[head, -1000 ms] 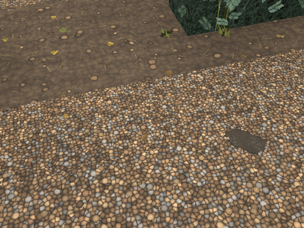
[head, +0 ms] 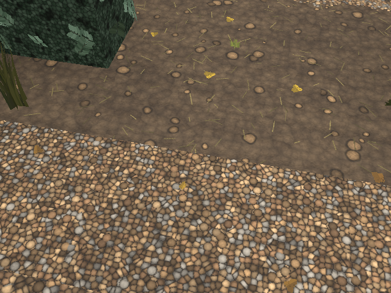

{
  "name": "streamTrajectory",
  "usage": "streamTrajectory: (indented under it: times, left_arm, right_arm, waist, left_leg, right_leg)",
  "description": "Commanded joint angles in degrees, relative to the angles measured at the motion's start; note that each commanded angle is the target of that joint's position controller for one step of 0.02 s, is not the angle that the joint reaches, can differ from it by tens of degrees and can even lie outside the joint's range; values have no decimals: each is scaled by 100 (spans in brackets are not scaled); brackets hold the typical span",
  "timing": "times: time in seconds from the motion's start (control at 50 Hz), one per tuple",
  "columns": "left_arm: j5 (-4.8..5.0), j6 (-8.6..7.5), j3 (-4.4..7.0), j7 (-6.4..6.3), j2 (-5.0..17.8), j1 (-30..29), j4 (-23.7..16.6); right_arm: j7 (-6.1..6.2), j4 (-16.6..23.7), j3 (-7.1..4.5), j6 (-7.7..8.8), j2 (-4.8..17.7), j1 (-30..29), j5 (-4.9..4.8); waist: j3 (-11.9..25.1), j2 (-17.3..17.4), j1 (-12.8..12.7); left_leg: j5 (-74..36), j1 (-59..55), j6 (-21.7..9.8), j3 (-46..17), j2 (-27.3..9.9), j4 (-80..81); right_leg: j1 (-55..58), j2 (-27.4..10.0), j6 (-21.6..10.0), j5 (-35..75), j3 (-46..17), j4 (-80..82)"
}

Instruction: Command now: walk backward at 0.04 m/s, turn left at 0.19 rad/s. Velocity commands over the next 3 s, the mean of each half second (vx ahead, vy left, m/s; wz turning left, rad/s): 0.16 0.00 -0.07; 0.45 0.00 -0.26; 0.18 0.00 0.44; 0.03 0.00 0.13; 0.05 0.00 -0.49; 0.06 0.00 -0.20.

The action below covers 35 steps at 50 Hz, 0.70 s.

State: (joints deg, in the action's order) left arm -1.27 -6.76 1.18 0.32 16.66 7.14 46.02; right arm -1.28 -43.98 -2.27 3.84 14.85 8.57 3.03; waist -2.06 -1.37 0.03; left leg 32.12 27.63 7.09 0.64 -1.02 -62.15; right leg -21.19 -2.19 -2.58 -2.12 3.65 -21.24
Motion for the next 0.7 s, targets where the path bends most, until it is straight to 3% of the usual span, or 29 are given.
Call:
streamTrajectory:
  times: [0.02,0.04,0.06,0.08,0.1,0.12,0.14,0.16,0.18,0.2,0.22,0.24,0.26,0.28,0.32,0.36,0.4,0.44,0.54,0.56,0.58,0.62,0.64,0.66,0.68,0.7]
  left_arm:
    - [28,-121,372,-120,1026,-338,-496]
    - [150,319,144,-65,174,217,-78]
    - [204,542,173,-29,307,546,-51]
    - [215,683,223,-11,482,457,-23]
    - [229,800,259,2,599,248,-68]
    - [210,865,246,26,535,142,-124]
    - [-97,501,129,329,385,-48,-155]
    - [91,353,217,423,362,661,87]
    - [33,328,422,324,893,142,64]
    - [-7,327,465,198,889,-127,-2]
    - [-104,322,434,73,696,-218,-8]
    - [-183,284,404,-64,487,-146,39]
    - [-204,232,403,-139,446,82,95]
    - [-191,190,421,-123,434,311,213]
    - [-158,198,406,2,247,585,363]
    - [-129,237,387,177,117,639,402]
    - [-165,245,351,298,45,539,329]
    - [-190,229,297,340,-39,357,231]
    - [-207,101,285,369,45,325,37]
    - [-164,51,267,381,-8,261,-5]
    - [-117,-11,251,405,-55,316,-32]
    - [-22,-194,375,423,262,720,-1]
    - [-43,-291,531,376,582,1334,156]
    - [-154,-353,672,234,1119,2230,323]
    - [-204,-382,578,264,1156,3171,364]
    - [-259,-392,590,297,893,3196,563]
  right_arm:
    - [-90,80,10,-208,277,808,-52]
    - [116,10,-13,-470,156,495,-691]
    - [147,54,45,-608,128,441,-669]
    - [131,16,32,-699,145,569,-578]
    - [105,-58,30,-746,166,729,-488]
    - [75,-98,48,-768,236,697,-371]
    - [-100,-151,-134,-491,731,1204,-152]
    - [-275,-153,-76,-193,707,1175,-199]
    - [-300,-380,-219,-10,952,1421,-108]
    - [-166,-468,-457,113,1566,1610,-75]
    - [-46,-358,-423,230,1381,1295,-24]
    - [22,-197,-214,342,773,846,61]
    - [50,-68,-97,391,408,453,68]
    - [74,-59,-24,387,226,351,25]
    - [133,-294,-23,331,307,752,-2]
    - [196,-542,-38,264,390,1295,73]
    - [216,-687,2,238,338,1554,74]
    - [209,-809,44,239,315,1721,51]
    - [219,-792,20,212,618,1480,62]
    - [240,-737,18,177,699,1319,59]
    - [245,-679,32,126,720,1103,126]
    - [258,-584,67,95,721,794,155]
    - [262,-675,124,129,557,955,276]
    - [209,-561,295,169,-116,1396,445]
    - [-7,-248,394,341,-269,1069,277]
    - [-87,-146,244,436,188,-51,81]
  waist:
    - [1137,-337,170]
    - [1301,-276,-114]
    - [1428,-596,-253]
    - [1394,-916,-124]
    - [1313,-1006,48]
    - [1294,-807,70]
    - [353,411,326]
    - [114,926,159]
    - [-442,1011,472]
    - [-478,1335,666]
    - [-303,1326,578]
    - [-101,1246,341]
    - [-33,1046,138]
    - [-50,754,36]
    - [-206,606,27]
    - [-271,702,193]
    - [-340,792,290]
    - [-442,869,375]
    - [-615,844,324]
    - [-627,768,291]
    - [-593,738,170]
    - [-525,506,-109]
    - [-209,114,-363]
    - [796,-1145,-359]
    - [1509,-1474,-816]
    - [-103,-721,-1172]
  left_leg:
    - [-587,-717,170,270,-50,881]
    - [-767,-188,-312,-106,43,2063]
    - [-988,-474,-435,63,220,2375]
    - [-1301,-821,-573,141,254,2736]
    - [-1897,-1308,-696,295,313,3310]
    - [-2476,-1921,-839,86,178,3882]
    - [-2974,-2664,-1129,-214,-125,3441]
    - [-621,-1919,-1919,-1544,-1249,4628]
    - [1844,-1389,-2170,-2343,-1560,5138]
    - [1730,-1684,-2305,-2692,-1804,5628]
    - [1170,-1945,-2232,-2796,-1928,5811]
    - [681,-2252,-2089,-2672,-1815,5787]
    - [251,-2509,-2009,-2341,-1740,5805]
    - [-105,-2737,-1959,-1971,-1635,5899]
    - [-640,-3101,-1846,-1346,-1528,6052]
    - [-966,-3424,-1765,-882,-1539,6121]
    - [-1028,-3447,-1784,-557,-1628,6127]
    - [-1033,-3231,-1775,-308,-1716,6111]
    - [-861,-3058,-1792,-21,-1955,5880]
    - [-880,-2835,-1714,193,-1882,5729]
    - [-762,-2360,-1671,356,-1858,5518]
    - [-635,-1620,-1565,651,-1685,4670]
    - [-1279,-1284,-1395,942,-1367,3396]
    - [-563,-386,-929,1277,-426,1112]
    - [641,1404,-862,284,316,-352]
    - [230,2633,-1062,-499,90,-885]
  right_leg:
    - [993,-1175,-1285,3414,-760,425]
    - [2086,-1173,-926,4184,-747,-357]
    - [2110,-1169,-869,4325,-752,-481]
    - [1862,-1196,-819,3834,-778,-500]
    - [1403,-1158,-687,2988,-779,-516]
    - [697,-1096,-376,1001,-850,-319]
    - [-1150,-991,-357,-1524,-1337,-8]
    - [-1207,-447,301,-2908,-420,-287]
    - [-1328,-41,714,-2347,-37,-1079]
    - [-1671,221,762,-2332,32,-1870]
    - [-1963,224,583,-2507,-405,-2824]
    - [-2018,326,310,-2226,-1047,-3448]
    - [-2056,391,153,-1933,-1321,-3620]
    - [-2059,421,47,-1578,-1307,-3524]
    - [-2016,358,18,-895,-1023,-3208]
    - [-2019,250,105,-586,-815,-2885]
    - [-1847,59,149,-526,-568,-2440]
    - [-1510,-94,110,-607,-402,-1934]
    - [-907,-136,-123,-1126,-322,-1378]
    - [-595,-79,-146,-1023,-189,-1345]
    - [-9,-11,-220,-716,-71,-1475]
    - [1074,280,-430,-707,156,-1313]
    - [1934,350,-548,-675,-41,-1135]
    - [3423,-365,-1413,416,-1738,-890]
    - [4759,-1320,-2152,-1431,-4414,375]
    - [3963,-1250,-1651,-2142,-4228,683]
